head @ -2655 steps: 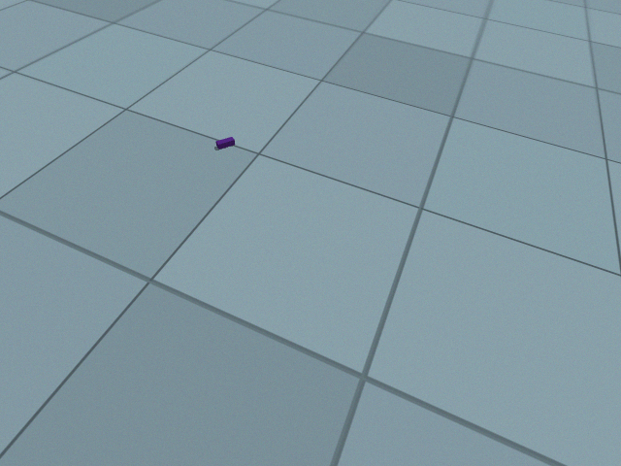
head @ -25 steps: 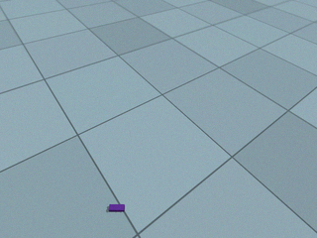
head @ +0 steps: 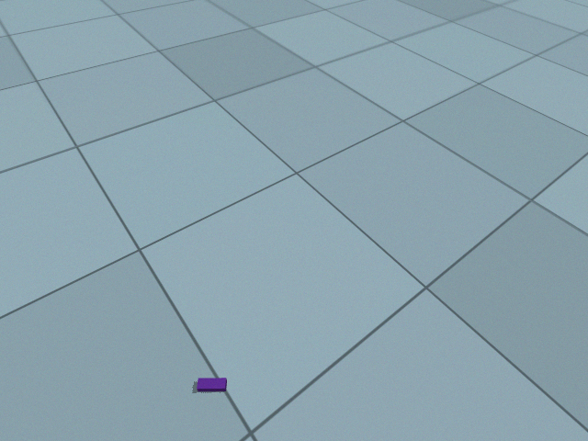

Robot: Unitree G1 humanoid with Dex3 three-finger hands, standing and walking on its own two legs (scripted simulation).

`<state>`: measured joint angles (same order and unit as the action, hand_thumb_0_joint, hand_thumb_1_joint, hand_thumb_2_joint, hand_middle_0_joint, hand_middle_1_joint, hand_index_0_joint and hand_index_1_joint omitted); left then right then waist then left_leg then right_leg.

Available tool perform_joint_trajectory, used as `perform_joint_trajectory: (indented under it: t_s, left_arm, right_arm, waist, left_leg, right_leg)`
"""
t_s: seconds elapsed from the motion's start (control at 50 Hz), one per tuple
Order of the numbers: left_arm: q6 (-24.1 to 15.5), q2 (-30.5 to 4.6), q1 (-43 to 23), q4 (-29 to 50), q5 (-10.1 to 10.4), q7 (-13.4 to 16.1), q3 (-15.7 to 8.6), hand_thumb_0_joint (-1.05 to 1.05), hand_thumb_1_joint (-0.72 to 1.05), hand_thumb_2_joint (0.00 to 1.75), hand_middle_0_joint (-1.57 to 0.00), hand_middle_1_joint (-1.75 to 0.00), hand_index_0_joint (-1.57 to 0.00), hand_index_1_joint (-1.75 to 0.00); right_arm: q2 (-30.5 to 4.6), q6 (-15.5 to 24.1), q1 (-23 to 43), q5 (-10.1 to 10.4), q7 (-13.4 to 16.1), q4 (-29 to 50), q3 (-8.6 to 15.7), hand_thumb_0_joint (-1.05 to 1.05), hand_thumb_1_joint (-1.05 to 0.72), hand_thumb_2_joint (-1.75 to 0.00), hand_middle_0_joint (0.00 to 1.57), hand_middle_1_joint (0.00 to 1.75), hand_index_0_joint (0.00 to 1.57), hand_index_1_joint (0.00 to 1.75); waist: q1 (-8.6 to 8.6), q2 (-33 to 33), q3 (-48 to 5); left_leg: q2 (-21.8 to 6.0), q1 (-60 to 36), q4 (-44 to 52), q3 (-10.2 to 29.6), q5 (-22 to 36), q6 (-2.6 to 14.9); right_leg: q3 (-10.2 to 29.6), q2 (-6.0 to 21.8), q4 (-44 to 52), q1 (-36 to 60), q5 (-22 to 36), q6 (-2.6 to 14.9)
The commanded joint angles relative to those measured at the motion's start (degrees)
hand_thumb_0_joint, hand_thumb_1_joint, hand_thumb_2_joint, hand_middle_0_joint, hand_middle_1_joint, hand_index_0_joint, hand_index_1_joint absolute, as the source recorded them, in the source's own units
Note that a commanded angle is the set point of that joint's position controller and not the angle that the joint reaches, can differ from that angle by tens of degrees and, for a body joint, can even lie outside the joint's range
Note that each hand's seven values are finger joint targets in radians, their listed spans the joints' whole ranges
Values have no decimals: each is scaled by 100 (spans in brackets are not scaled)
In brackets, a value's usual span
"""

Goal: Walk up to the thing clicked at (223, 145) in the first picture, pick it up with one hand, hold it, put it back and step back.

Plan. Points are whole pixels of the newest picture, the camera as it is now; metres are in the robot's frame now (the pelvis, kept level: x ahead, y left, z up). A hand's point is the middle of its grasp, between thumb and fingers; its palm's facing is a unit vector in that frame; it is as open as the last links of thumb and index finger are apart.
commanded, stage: stand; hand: left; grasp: from above
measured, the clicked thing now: (212, 384) +0.41 +0.22 -0.77
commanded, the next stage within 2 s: step back in 1.24 s
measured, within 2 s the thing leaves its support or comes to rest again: neither
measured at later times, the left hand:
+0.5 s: hand out of the picture +0.09 +0.23 -0.16, palm faces +0.02 -0.94 -0.33, open 7.3 cm
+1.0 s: hand out of the picture +0.07 +0.23 -0.16, palm faces -0.01 -0.94 -0.34, open 7.3 cm
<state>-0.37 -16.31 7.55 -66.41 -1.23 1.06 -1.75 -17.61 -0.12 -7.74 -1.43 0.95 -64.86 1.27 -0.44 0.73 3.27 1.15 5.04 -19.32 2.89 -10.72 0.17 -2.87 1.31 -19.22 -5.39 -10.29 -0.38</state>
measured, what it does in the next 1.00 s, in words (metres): stands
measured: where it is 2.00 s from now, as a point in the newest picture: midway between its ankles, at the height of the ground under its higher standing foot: outside the picture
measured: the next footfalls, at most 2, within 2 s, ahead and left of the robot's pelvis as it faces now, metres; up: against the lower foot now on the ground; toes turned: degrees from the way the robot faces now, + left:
none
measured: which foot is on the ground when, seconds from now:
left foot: down 0.00-1.00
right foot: down 0.00-1.00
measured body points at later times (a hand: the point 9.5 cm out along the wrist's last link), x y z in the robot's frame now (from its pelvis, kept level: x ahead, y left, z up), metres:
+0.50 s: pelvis +0.01 -0.01 +0.00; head +0.01 -0.01 +0.45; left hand +0.08 +0.28 -0.13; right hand +0.08 -0.30 -0.14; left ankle +0.00 +0.12 -0.75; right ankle +0.01 -0.12 -0.75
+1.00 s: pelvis +0.00 -0.01 +0.00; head +0.01 -0.02 +0.45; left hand +0.07 +0.28 -0.13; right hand +0.07 -0.31 -0.14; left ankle +0.00 +0.12 -0.75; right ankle +0.01 -0.12 -0.75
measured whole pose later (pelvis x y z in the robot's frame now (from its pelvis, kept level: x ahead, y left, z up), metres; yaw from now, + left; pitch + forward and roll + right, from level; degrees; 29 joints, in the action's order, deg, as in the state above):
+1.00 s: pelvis +0.00 -0.01 +0.00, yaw +0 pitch -2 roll +0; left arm -0.9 -18.3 7.0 -66.0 -0.7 0.2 -1.0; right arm -19.0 0.2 -7.4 -1.1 0.2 -65.5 0.5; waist -0.1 0.8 3.1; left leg 0.1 4.9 -17.5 2.8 -10.1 -0.8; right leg -2.8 0.3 -18.1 -5.8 -9.9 0.6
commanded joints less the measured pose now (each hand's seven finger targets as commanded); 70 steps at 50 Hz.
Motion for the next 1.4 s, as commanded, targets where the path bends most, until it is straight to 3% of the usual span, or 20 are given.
perform_joint_trajectory:
  t_s: [0.0, 0.08, 0.2, 0.24, 0.34, 0.4, 0.5, 0.64, 0.78, 0.88, 0.96, 1.2, 1.22, 1.24, 1.28, 1.3, 1.32, 1.34, 1.36, 1.38]
  left_arm:
    - [-91, -1163, -202, 294, -17, 76, -199, 0, 90, 90, -20, -30, -20, -30]
    - [-113, -1222, -288, 324, -11, 75, -215, 0, 90, 90, -20, -30, -20, -30]
    - [-138, -1258, -367, 368, 25, 72, -226, 0, 90, 90, -20, -30, -20, -30]
    - [-122, -1210, -343, 345, 24, 60, -210, 0, 90, 90, -20, -30, -20, -30]
    - [-125, -1256, -359, 351, 31, 64, -212, 0, 90, 90, -20, -30, -20, -30]
    - [-104, -1260, -389, 352, 22, 47, -204, 0, 90, 90, -20, -30, -20, -30]
    - [-140, -1265, -401, 376, 31, 40, -185, 0, 90, 90, -20, -30, -20, -30]
    - [-140, -1358, -443, 383, 34, 17, -183, 0, 90, 90, -20, -30, -20, -30]
    - [-143, -1381, -388, 386, 44, -9, -167, 0, 90, 90, -20, -30, -20, -30]
    - [-157, -1377, -354, 409, 36, -5, -140, 0, 90, 90, -20, -30, -20, -30]
    - [-162, -1400, -329, 404, 43, -4, -134, 0, 90, 90, -20, -30, -20, -30]
    - [-174, -1434, -318, 430, 66, -8, -112, 0, 90, 90, -20, -30, -20, -30]
    - [-121, -1919, -283, 558, 153, 17, -429, 0, 90, 90, -20, -30, -20, -30]
    - [-98, -1945, -146, 588, 178, 46, -461, 0, 90, 90, -20, -30, -20, -30]
    - [-76, -2011, -151, 774, 178, 66, -511, 0, 90, 90, -20, -30, -20, -30]
    - [-68, -2052, -214, 913, 161, 72, -542, 0, 90, 90, -20, -30, -20, -30]
    - [-56, -2032, -384, 1070, 115, 84, -546, 0, 90, 90, -20, -30, -20, -30]
    - [-50, -2036, -526, 1227, 39, 97, -557, 0, 90, 90, -20, -30, -20, -30]
    - [-26, -2024, -621, 1374, -11, 92, -582, 0, 90, 90, -20, -30, -20, -30]
    - [-5, -1970, -793, 1470, -23, 90, -576, 0, 90, 90, -20, -30, -20, -30]
  right_arm:
    - [-1096, 142, 210, 28, 71, 319, 184, 0, -90, -90, 20, 30, 20, 30]
    - [-1085, 147, 230, 23, 64, 334, 181, 0, -90, -90, 20, 30, 20, 30]
    - [-1118, 177, 210, 28, 74, 319, 165, 0, -90, -90, 20, 30, 20, 30]
    - [-1149, 173, 248, 37, 82, 310, 163, 0, -90, -90, 20, 30, 20, 30]
    - [-1140, 161, 242, 38, 78, 315, 149, 0, -90, -90, 20, 30, 20, 30]
    - [-1137, 165, 276, 41, 70, 306, 138, 0, -90, -90, 20, 30, 20, 30]
    - [-1212, 171, 308, 51, 57, 312, 154, 0, -90, -90, 20, 30, 20, 30]
    - [-1198, 172, 312, 50, 30, 299, 146, 0, -90, -90, 20, 30, 20, 30]
    - [-1231, 183, 289, 46, 15, 281, 134, 0, -90, -90, 20, 30, 20, 30]
    - [-1231, 187, 283, 50, 12, 289, 127, 0, -90, -90, 20, 30, 20, 30]
    - [-1279, 170, 227, 55, 7, 284, 124, 0, -90, -90, 20, 30, 20, 30]
    - [-1308, 192, 215, 59, 14, 297, 97, 0, -90, -90, 20, 30, 20, 30]
    - [-1605, 92, 476, 113, -20, 481, 185, 0, -90, -90, 20, 30, 20, 30]
    - [-1485, 47, 438, 163, -18, 572, 185, 0, -90, -90, 20, 30, 20, 30]
    - [-1383, -15, 266, 202, -16, 682, 194, 0, -90, -90, 20, 30, 20, 30]
    - [-1356, -69, 172, 206, -22, 739, 209, 0, -90, -90, 20, 30, 20, 30]
    - [-1353, -130, 124, 171, -36, 793, 262, 0, -90, -90, 20, 30, 20, 30]
    - [-1419, -185, 21, 135, -50, 846, 316, 0, -90, -90, 20, 30, 20, 30]
    - [-1445, -227, -127, 121, -84, 907, 340, 0, -90, -90, 20, 30, 20, 30]
    - [-1419, -240, -254, 163, -109, 956, 345, 0, -90, -90, 20, 30, 20, 30]
  waist:
    - [-24, -55, -143]
    - [-1, -85, -237]
    - [13, -80, -551]
    - [1, -62, -459]
    - [0, -148, -476]
    - [-8, -121, -319]
    - [4, -110, -361]
    - [17, -76, -274]
    - [4, -33, -284]
    - [4, -61, -370]
    - [37, -72, -318]
    - [36, -145, -486]
    - [25, -219, 84]
    - [32, -246, -40]
    - [73, -508, -298]
    - [87, -717, -392]
    - [116, -991, -431]
    - [131, -1034, -505]
    - [181, -942, -545]
    - [276, -954, -579]
  left_leg:
    - [-660, 315, 387, 509, 448, 135]
    - [-666, 292, 358, 495, 604, 132]
    - [-731, 111, 270, 429, 1327, 125]
    - [-743, 100, 305, 450, 1223, 111]
    - [-745, 128, 294, 429, 1315, 119]
    - [-746, 197, 415, 469, 975, 93]
    - [-769, 109, 353, 441, 1065, 111]
    - [-750, 249, 485, 447, 623, 98]
    - [-761, 291, 547, 461, 435, 118]
    - [-776, 166, 456, 449, 836, 94]
    - [-755, 261, 488, 445, 535, 114]
    - [-806, 48, 395, 408, 1145, 93]
    - [-653, 547, -355, 380, 1854, 205]
    - [-527, 583, -750, 219, 1889, 184]
    - [-192, 759, -1458, -14, 1236, 111]
    - [-12, 891, -1925, -110, 529, 76]
    - [155, 1006, -2597, -72, -1178, 116]
    - [164, 1064, -3289, 88, -1921, 165]
    - [102, 960, -3660, 211, -2002, 202]
    - [66, 1022, -3600, 236, -1977, 234]
  right_leg:
    - [636, 581, 436, 93, 163, 104]
    - [632, 576, 442, 141, 201, 96]
    - [600, 633, 274, 438, 1173, 117]
    - [569, 593, 322, 327, 959, 107]
    - [565, 621, 308, 423, 1187, 101]
    - [538, 574, 385, 239, 626, 119]
    - [613, 614, 409, 267, 864, 110]
    - [637, 578, 480, 204, 322, 143]
    - [676, 590, 466, 163, 224, 152]
    - [643, 593, 422, 169, 509, 153]
    - [676, 592, 472, 127, 300, 141]
    - [655, 622, 332, 232, 1046, 157]
    - [818, 598, -76, -132, 2072, 208]
    - [822, 700, -169, -95, 2572, 346]
    - [1157, 1105, -141, 44, 3101, 765]
    - [1417, 1415, -52, -26, 3061, 1039]
    - [1701, 1769, 71, -267, 2926, 1338]
    - [1835, 1983, 19, -479, 2781, 1570]
    - [1727, 2017, -106, -823, 2640, 1631]
    - [1465, 1845, -245, -808, 2588, 1543]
